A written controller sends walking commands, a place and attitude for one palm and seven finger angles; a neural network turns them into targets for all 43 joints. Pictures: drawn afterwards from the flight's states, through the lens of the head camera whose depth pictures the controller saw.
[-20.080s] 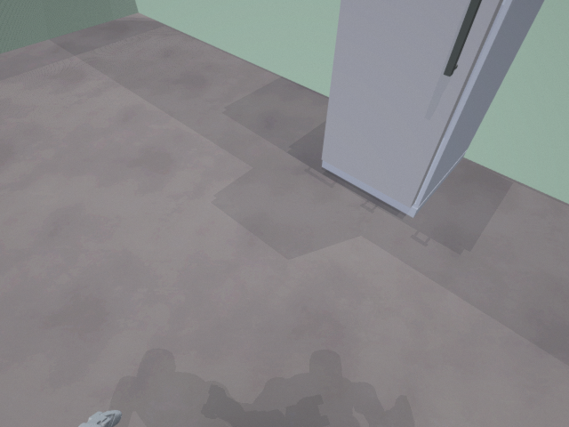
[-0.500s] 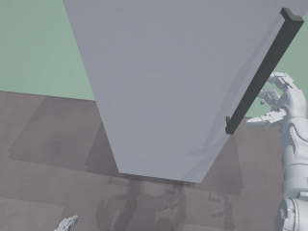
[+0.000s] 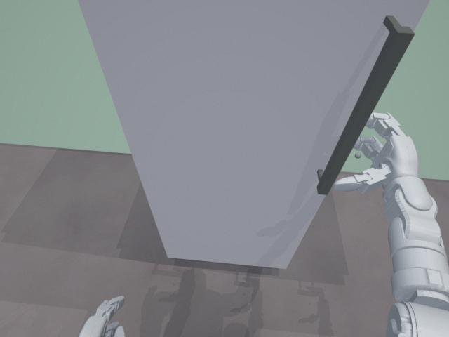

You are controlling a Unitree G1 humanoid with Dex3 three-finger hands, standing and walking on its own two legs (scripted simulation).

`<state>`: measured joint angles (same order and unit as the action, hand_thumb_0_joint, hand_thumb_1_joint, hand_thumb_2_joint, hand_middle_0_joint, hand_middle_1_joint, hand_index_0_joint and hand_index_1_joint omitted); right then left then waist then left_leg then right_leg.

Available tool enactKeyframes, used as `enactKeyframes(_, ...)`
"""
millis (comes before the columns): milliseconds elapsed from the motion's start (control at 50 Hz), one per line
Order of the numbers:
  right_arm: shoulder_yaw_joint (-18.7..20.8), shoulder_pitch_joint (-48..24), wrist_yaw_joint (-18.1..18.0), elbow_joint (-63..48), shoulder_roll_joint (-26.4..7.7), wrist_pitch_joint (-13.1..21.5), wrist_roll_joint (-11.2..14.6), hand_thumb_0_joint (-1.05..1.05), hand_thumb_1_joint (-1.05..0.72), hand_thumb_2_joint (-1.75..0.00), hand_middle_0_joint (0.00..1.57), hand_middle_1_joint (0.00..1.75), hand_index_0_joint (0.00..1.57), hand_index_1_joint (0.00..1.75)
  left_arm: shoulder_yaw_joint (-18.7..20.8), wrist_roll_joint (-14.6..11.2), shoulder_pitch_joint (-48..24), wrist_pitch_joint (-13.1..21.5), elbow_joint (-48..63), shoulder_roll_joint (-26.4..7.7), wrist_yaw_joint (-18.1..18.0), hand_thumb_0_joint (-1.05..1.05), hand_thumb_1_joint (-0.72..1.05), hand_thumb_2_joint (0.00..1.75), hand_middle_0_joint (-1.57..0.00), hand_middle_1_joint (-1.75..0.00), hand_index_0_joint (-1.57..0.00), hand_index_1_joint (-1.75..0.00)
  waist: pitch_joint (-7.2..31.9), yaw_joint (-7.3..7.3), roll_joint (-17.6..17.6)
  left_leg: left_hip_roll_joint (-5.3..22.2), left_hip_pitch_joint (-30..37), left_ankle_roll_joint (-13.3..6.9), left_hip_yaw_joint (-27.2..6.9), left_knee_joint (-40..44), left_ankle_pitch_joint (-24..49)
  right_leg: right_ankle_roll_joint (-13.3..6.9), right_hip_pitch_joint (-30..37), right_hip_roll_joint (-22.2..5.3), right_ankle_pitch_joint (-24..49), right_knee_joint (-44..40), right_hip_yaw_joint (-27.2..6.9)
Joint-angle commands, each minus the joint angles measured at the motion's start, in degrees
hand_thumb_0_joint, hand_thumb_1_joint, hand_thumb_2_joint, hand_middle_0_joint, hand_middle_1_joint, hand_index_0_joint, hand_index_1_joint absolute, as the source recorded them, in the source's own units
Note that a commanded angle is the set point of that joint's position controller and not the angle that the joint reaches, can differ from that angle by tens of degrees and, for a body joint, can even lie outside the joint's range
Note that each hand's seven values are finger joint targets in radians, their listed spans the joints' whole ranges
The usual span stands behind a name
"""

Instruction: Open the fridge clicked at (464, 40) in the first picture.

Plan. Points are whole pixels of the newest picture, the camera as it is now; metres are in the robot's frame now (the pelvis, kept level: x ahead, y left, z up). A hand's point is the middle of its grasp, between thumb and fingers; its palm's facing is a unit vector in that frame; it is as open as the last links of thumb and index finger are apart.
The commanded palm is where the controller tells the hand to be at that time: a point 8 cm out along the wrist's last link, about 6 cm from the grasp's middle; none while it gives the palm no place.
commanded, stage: slide the fingers in behind the handle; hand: right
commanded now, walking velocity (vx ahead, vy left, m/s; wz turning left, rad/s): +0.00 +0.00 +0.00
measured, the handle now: (348, 124) +0.47 -0.19 +0.15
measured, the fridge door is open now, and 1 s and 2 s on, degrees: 0 0 0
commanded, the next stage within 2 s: grip the handle and tug to test in 1.22 s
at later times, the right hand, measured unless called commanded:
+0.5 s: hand (341, 151) +0.41 -0.16 +0.14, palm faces +0.01 +1.00 -0.01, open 14.0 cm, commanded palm +0.38 -0.21 +0.13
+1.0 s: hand (338, 152) +0.41 -0.16 +0.13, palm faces +0.03 +1.00 -0.01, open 14.1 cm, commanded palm +0.38 -0.21 +0.13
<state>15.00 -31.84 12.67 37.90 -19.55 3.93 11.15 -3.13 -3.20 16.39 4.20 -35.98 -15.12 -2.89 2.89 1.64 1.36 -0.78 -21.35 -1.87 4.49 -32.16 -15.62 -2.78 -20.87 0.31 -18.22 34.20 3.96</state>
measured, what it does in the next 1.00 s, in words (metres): stands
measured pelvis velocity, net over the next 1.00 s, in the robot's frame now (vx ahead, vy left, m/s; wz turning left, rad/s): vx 0.00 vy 0.01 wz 0.00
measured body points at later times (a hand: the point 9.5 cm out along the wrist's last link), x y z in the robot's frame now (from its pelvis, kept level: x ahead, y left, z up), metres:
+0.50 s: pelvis +0.00 +0.01 +0.00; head +0.02 +0.01 +0.45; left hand +0.11 +0.26 -0.11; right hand +0.41 -0.22 +0.14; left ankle +0.01 +0.10 -0.73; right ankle -0.01 -0.08 -0.73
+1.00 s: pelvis +0.00 +0.01 +0.00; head +0.03 +0.02 +0.45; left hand +0.12 +0.26 -0.11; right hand +0.41 -0.21 +0.14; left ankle +0.01 +0.10 -0.73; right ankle -0.01 -0.08 -0.73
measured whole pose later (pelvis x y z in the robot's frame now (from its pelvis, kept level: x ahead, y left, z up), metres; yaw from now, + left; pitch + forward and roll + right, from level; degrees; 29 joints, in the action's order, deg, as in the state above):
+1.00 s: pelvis +0.00 +0.01 +0.00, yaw +0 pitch +5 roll +0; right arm 12.7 -32.2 8.8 37.8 -16.7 5.5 10.4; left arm -2.4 -3.0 16.5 4.2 -37.5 -15.1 -2.5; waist 2.4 1.3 1.7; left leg -1.5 -20.7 -2.9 4.9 -31.8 -15.8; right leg -1.7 -20.1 -0.3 -18.0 33.4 3.4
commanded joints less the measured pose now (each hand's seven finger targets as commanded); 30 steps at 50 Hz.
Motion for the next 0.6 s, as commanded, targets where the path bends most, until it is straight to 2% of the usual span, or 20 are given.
enactKeyframes(0,2.64,-24.03,-0.94,-13.94,-12.12,4.79,1.06,0.0,0.5,-0.3,0.3,1.2,0.3,1.2,3.32,0.02,-0.22,2.55,6.91,-7.95,-0.5,0.0,0.9,0.9,-0.2,-0.3,-0.2,-0.3,17.19,0.18,-1.19,-0.17,6.93,-0.2,-3.41,2.54,16.33,0.91,7.73,-1.39,16.85,-4.06,-5.21)
enactKeyframes(40,1.26,-24.58,-0.79,-13.65,-10.11,4.96,1.1,0.0,0.5,-0.3,0.3,1.2,0.3,1.2,3.2,-0.16,-0.81,2.76,6.92,-7.66,-0.47,0.0,0.9,0.9,-0.2,-0.3,-0.2,-0.3,16.34,0.35,1.21,-0.22,5.69,-0.27,-3.4,2.63,15.5,1.07,8.27,-1.24,15.94,-4.31,-5.09)
enactKeyframes(100,1.7,-25.28,-1.08,-13.25,-11.34,5.08,0.82,0.0,0.5,-0.3,0.3,1.2,0.3,1.2,3.32,-0.09,-0.51,2.6,6.53,-7.91,-0.66,0.0,0.9,0.9,-0.2,-0.3,-0.2,-0.3,16.15,0.57,-0.39,-0.17,6.03,-0.22,-3.44,2.86,14.51,0.86,7.51,-1.36,14.73,-4.35,-5.16)
enactKeyframes(120,0.92,-25.42,-1.19,-13.69,-10.2,4.96,0.67,0.0,0.5,-0.3,0.3,1.2,0.3,1.2,3.23,-0.19,-0.97,2.69,6.66,-7.65,-0.58,0.0,0.9,0.9,-0.2,-0.3,-0.2,-0.3,16.05,0.39,2.08,-0.11,5.52,-0.29,-3.54,2.87,14.54,0.99,8.0,-1.15,14.83,-4.53,-5.13)
enactKeyframes(160,0.3,-25.88,-1.47,-15.34,-9.44,4.98,0.44,0.0,0.5,-0.3,0.3,1.2,0.3,1.2,3.23,-0.05,-0.95,2.95,6.7,-7.51,-0.46,0.0,0.9,0.9,-0.2,-0.3,-0.2,-0.3,17.63,0.19,3.92,-0.13,5.33,-0.45,-3.27,2.48,15.25,1.39,9.53,-1.17,16.59,-4.41,-5.43)
enactKeyframes(180,1.01,-24.15,-1.62,-14.4,-9.7,4.82,0.52,0.0,0.5,-0.3,0.3,1.2,0.3,1.2,3.37,-0.02,-0.73,2.95,6.46,-7.53,-0.42,0.0,0.9,0.9,-0.2,-0.3,-0.2,-0.3,17.74,-0.04,1.56,-0.25,5.85,-0.43,-3.05,2.45,15.75,1.39,9.46,-1.3,17.19,-4.29,-5.54)
enactKeyframes(200,0.17,-23.41,-1.59,-14.23,-9.0,4.8,0.69,0.0,0.5,-0.3,0.3,1.2,0.3,1.2,3.42,-0.01,-0.58,2.82,6.58,-7.7,-0.35,0.0,0.9,0.9,-0.2,-0.3,-0.2,-0.3,17.42,0.17,0.38,-0.28,6.13,-0.32,-3.15,2.6,16.26,1.17,9.05,-1.45,17.81,-4.09,-5.38)
enactKeyframes(220,1.0,-23.12,-1.77,-13.52,-9.24,4.54,1.0,0.0,0.5,-0.3,0.3,1.2,0.3,1.2,3.41,-0.07,-0.59,2.77,6.44,-7.67,-0.37,0.0,0.9,0.9,-0.2,-0.3,-0.2,-0.3,17.08,0.09,-0.56,-0.29,6.52,-0.22,-3.26,2.59,16.82,1.08,8.25,-1.33,17.45,-4.17,-5.28)
enactKeyframes(300,1.81,-24.59,-2.36,-12.49,-10.62,4.02,0.8,0.0,0.5,-0.3,0.3,1.2,0.3,1.2,3.43,-0.08,-0.44,2.36,6.13,-7.85,-0.56,0.0,0.9,0.9,-0.2,-0.3,-0.2,-0.3,15.75,0.33,-2.66,-0.1,7.34,-0.01,-3.47,3.22,15.62,0.73,6.4,-1.22,14.98,-4.66,-4.9)
enactKeyframes(320,0.84,-25.92,-2.54,-13.57,-9.39,4.17,0.55,0.0,0.5,-0.3,0.3,1.2,0.3,1.2,3.4,-0.13,-0.79,2.43,6.26,-7.62,-0.55,0.0,0.9,0.9,-0.2,-0.3,-0.2,-0.3,16.09,0.47,-0.58,-0.06,6.77,-0.03,-3.64,3.13,15.79,0.73,7.16,-1.01,15.09,-4.66,-4.77)
enactKeyframes(340,1.29,-25.77,-2.84,-13.74,-9.68,4.35,0.25,0.0,0.5,-0.3,0.3,1.2,0.3,1.2,3.41,0.04,-0.67,2.53,6.28,-7.41,-0.47,0.0,0.9,0.9,-0.2,-0.3,-0.2,-0.3,16.65,-0.02,0.84,-0.04,7.02,-0.17,-3.67,2.93,16.18,0.83,7.5,-0.92,15.67,-4.59,-4.77)
enactKeyframes(380,0.85,-25.51,-3.29,-14.25,-9.07,4.9,-0.1,0.0,0.5,-0.3,0.3,1.2,0.3,1.2,3.35,0.13,-0.66,2.65,6.32,-7.24,-0.35,0.0,0.9,0.9,-0.2,-0.3,-0.2,-0.3,17.48,-0.15,1.97,-0.13,6.88,-0.3,-3.61,2.7,16.51,0.99,8.29,-0.91,16.48,-4.45,-4.82)
enactKeyframes(400,0.75,-25.93,-3.46,-14.59,-9.68,5.31,-0.17,0.0,0.5,-0.3,0.3,1.2,0.3,1.2,3.52,0.15,-0.21,2.6,6.1,-7.44,-0.36,0.0,0.9,0.9,-0.2,-0.3,-0.2,-0.3,17.94,0.42,-0.63,-0.14,7.77,-0.13,-3.66,2.75,17.24,0.76,8.0,-1.11,17.12,-4.1,-4.83)
enactKeyframes(420,0.12,-25.19,-3.35,-14.51,-8.31,5.46,-0.02,0.0,0.5,-0.3,0.3,1.2,0.3,1.2,3.58,0.1,-0.42,2.68,6.11,-7.21,-0.27,0.0,0.9,0.9,-0.2,-0.3,-0.2,-0.3,18.19,0.17,-0.26,-0.22,7.81,-0.1,-3.69,2.66,17.81,0.78,8.29,-1.04,17.44,-4.17,-4.68)
enactKeyframes(440,0.94,-24.36,-3.46,-15.1,-8.86,5.7,0.04,0.0,0.5,-0.3,0.3,1.2,0.3,1.2,3.68,0.11,-0.48,2.79,6.26,-7.23,-0.18,0.0,0.9,0.9,-0.2,-0.3,-0.2,-0.3,18.69,-0.34,0.21,-0.19,8.09,-0.12,-3.72,2.6,17.84,0.89,8.44,-1.01,17.33,-4.23,-4.58)
enactKeyframes(480,-0.52,-24.57,-3.41,-13.44,-7.04,5.25,0.16,0.0,0.5,-0.3,0.3,1.2,0.3,1.2,3.49,0.04,-0.51,2.77,6.0,-7.18,-0.15,0.0,0.9,0.9,-0.2,-0.3,-0.2,-0.3,17.23,0.25,0.0,-0.2,7.53,-0.05,-3.61,2.93,17.24,0.85,7.66,-0.88,16.01,-4.46,-4.4)
enactKeyframes(500,0.14,-23.82,-3.58,-11.85,-7.84,4.94,0.21,0.0,0.5,-0.3,0.3,1.2,0.3,1.2,3.58,0.06,-0.14,2.6,5.75,-7.38,-0.12,0.0,0.9,0.9,-0.2,-0.3,-0.2,-0.3,16.05,0.3,-1.89,-0.15,7.68,-0.01,-3.53,3.18,16.86,0.65,6.71,-1.05,15.51,-4.41,-4.4)
enactKeyframes(540,1.22,-23.24,-3.81,-12.02,-8.68,4.38,0.0,0.0,0.5,-0.3,0.3,1.2,0.3,1.2,3.61,0.02,-0.71,2.45,6.02,-7.33,-0.18,0.0,0.9,0.9,-0.2,-0.3,-0.2,-0.3,16.13,-0.22,-0.73,-0.02,8.06,0.09,-4.05,3.3,16.74,0.51,6.22,-0.73,14.45,-4.59,-3.96)
enactKeyframes(560,0.59,-24.16,-3.9,-11.63,-8.48,4.21,-0.21,0.0,0.5,-0.3,0.3,1.2,0.3,1.2,3.41,0.01,-0.56,2.34,5.96,-7.33,-0.22,0.0,0.9,0.9,-0.2,-0.3,-0.2,-0.3,15.27,0.2,-1.71,0.03,8.06,0.16,-3.92,3.47,16.51,0.46,5.53,-0.69,13.97,-4.87,-4.07)
enactKeyframes(580,-0.05,-24.42,-3.9,-11.42,-7.88,4.07,-0.52,0.0,0.5,-0.3,0.3,1.2,0.3,1.2,3.46,-0.04,-0.64,2.28,6.06,-7.22,-0.2,0.0,0.9,0.9,-0.2,-0.3,-0.2,-0.3,14.77,0.27,-1.11,0.06,7.57,0.14,-4.0,3.6,15.99,0.41,5.47,-0.64,13.46,-4.83,-3.97)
